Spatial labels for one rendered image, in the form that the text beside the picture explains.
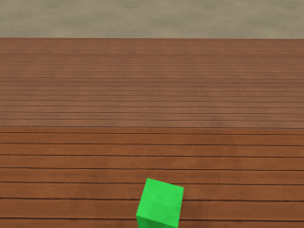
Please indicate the carton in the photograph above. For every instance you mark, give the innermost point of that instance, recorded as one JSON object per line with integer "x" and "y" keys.
{"x": 160, "y": 205}

